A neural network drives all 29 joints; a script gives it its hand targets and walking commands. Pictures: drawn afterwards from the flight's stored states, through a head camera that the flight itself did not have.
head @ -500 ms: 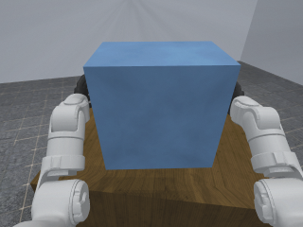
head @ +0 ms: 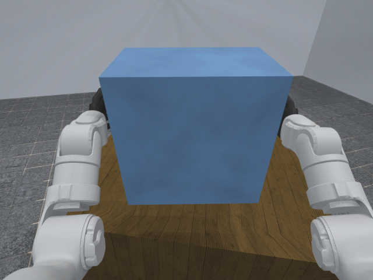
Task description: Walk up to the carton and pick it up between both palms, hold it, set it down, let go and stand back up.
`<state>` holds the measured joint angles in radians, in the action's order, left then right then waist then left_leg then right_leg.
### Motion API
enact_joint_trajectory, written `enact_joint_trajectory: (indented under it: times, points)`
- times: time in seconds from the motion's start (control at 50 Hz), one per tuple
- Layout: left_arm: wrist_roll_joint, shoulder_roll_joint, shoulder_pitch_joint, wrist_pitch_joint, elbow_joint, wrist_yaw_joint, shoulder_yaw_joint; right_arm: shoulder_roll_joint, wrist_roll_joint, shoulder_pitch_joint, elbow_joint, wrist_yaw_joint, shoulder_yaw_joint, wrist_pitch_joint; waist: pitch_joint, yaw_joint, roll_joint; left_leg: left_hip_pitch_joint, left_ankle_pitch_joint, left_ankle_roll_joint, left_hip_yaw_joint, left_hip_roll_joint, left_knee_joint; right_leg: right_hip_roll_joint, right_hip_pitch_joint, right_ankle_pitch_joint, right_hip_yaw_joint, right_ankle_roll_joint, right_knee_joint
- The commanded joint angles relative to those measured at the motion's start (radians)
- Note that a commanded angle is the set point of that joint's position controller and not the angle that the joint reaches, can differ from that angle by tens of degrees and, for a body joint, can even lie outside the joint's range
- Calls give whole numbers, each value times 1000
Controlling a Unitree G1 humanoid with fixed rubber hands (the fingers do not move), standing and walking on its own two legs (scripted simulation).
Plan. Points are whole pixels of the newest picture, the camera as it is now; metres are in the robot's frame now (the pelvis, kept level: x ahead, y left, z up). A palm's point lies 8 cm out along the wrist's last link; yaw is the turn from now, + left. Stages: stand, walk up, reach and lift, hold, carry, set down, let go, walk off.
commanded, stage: hold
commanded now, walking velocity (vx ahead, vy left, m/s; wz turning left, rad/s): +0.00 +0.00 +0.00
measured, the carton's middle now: (192, 126) +0.39 -0.01 +0.22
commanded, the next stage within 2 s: none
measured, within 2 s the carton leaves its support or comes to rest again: neither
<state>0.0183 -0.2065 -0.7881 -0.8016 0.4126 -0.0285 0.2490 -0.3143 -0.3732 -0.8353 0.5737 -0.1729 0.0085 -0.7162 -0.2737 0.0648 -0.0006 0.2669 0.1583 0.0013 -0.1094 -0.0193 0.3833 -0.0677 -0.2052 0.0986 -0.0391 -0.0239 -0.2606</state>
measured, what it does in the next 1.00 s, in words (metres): stands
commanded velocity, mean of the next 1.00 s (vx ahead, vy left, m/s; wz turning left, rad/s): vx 0.00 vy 0.00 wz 0.00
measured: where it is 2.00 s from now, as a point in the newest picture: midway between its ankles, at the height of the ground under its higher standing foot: outside the picture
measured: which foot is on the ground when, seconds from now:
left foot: down 0.00-1.00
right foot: down 0.00-1.00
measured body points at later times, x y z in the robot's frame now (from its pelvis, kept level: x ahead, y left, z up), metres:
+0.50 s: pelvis +0.00 +0.00 +0.00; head -0.08 +0.02 +0.44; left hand +0.38 +0.18 +0.25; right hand +0.37 -0.21 +0.25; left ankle +0.02 +0.11 -0.75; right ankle +0.02 -0.11 -0.75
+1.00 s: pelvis +0.00 +0.00 +0.00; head -0.08 +0.02 +0.44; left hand +0.39 +0.20 +0.26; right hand +0.39 -0.19 +0.27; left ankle +0.02 +0.11 -0.75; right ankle +0.02 -0.11 -0.75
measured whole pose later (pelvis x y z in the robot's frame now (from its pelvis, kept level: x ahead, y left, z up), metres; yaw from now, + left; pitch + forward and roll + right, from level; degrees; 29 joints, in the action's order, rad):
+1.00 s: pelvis +0.00 +0.00 +0.00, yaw -1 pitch +2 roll -1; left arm 0.04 -0.22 -0.85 -0.82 0.45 -0.02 0.26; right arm -0.30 -0.34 -0.90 0.65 -0.15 0.04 -0.70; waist -0.26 0.04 0.01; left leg 0.25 0.16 0.00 -0.10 -0.02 0.38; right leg -0.07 -0.19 0.10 -0.06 -0.02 -0.26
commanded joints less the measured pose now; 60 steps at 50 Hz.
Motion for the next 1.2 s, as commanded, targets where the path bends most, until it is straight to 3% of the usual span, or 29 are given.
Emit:
enact_joint_trajectory:
  times: [0.0, 0.28, 0.66, 0.68, 0.72, 0.76, 0.82, 0.9, 0.96, 1.06, 1.1, 1.18]
  points:
    - [-217, 705, -879, 79, -363, 152, -441, 699, -242, -980, -498, 163, -268, 88, -422, 18, -61, -133, -214, -13, 5, -4, -36, 9, 233, -253, -41, 5, -13]
    - [-192, 705, -815, 36, -415, 135, -462, 683, -247, -963, -549, 187, -288, 81, -400, -16, -30, -152, -223, -5, 18, 9, -41, -10, 207, -213, -44, -2, -8]
    - [-190, 686, -849, 45, -350, 156, -438, 709, -227, -982, -497, 175, -273, 73, -392, 0, -25, -108, -137, 10, 22, -4, -56, 13, 222, -203, -54, 10, -5]
    - [-195, 634, -949, 56, -325, 158, -407, 739, -182, -1068, -455, 177, -257, 77, -386, -44, -5, -80, -68, 13, 30, -5, -62, 30, 213, -153, -56, 32, 0]
    - [-204, 653, -959, 70, -295, 154, -409, 764, -166, -1098, -443, 185, -248, 98, -396, -52, 18, -69, -24, 25, 33, -3, -75, 30, 204, -121, -52, 34, 1]
    - [-200, 660, -935, 72, -273, 153, -403, 761, -171, -1108, -437, 182, -253, 107, -426, -58, 16, -91, -67, 20, 31, -1, -63, 26, 220, -174, -50, 33, -9]
    - [-203, 669, -942, 73, -260, 160, -413, 739, -176, -1082, -400, 173, -248, 104, -435, -27, -13, -121, -104, 9, 27, -4, -52, 26, 236, -218, -51, 36, -10]
    - [-197, 668, -950, 70, -245, 171, -401, 707, -164, -1047, -331, 175, -205, 99, -366, -4, -53, -109, -79, -8, 27, 0, -68, 27, 220, -166, -47, 23, 2]
    - [-188, 667, -933, 71, -231, 180, -384, 698, -164, -1058, -336, 173, -207, 103, -373, -13, -55, -114, -115, -12, 24, 1, -63, 23, 243, -193, -42, 23, 0]
    - [-205, 675, -906, 77, -318, 167, -427, 681, -195, -1020, -401, 165, -235, 106, -437, 7, -70, -178, -279, -40, 13, 1, -21, 9, 267, -331, -35, 25, -22]
    - [-192, 672, -893, 66, -319, 168, -414, 662, -191, -1000, -385, 167, -224, 100, -392, 8, -82, -186, -283, -49, 12, 4, -19, 5, 251, -311, -32, 22, -16]
    - [-209, 681, -888, 63, -382, 165, -436, 676, -212, -1011, -460, 172, -253, 105, -434, -3, -59, -194, -327, -42, 9, 8, -13, -1, 268, -336, -27, 25, -24]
